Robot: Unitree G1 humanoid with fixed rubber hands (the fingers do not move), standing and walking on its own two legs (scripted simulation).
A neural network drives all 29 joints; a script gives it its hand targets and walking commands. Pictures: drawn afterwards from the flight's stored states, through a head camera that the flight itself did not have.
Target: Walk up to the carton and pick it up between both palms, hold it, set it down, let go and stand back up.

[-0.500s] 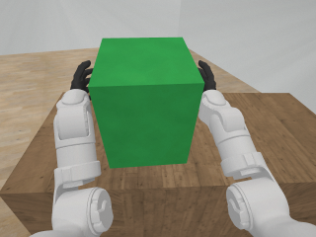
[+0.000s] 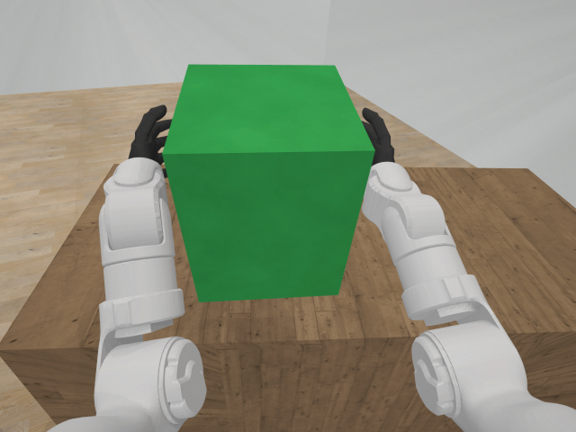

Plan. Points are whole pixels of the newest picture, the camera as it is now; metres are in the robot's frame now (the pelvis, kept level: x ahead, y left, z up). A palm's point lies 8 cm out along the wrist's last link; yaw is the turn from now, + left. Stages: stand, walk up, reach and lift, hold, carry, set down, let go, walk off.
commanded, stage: set down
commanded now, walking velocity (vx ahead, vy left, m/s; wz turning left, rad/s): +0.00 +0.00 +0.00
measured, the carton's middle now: (266, 184) +0.39 +0.01 +0.21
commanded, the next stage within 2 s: none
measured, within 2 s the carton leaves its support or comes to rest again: neither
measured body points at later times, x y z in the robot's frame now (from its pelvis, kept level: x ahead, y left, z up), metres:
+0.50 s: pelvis +0.01 +0.01 +0.00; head -0.02 +0.05 +0.45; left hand +0.41 +0.17 +0.22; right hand +0.40 -0.13 +0.20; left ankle +0.02 +0.14 -0.75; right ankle +0.02 -0.12 -0.75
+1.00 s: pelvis +0.01 +0.02 +0.00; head -0.01 +0.06 +0.45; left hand +0.43 +0.16 +0.19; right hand +0.41 -0.14 +0.18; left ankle +0.02 +0.14 -0.75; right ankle +0.02 -0.12 -0.75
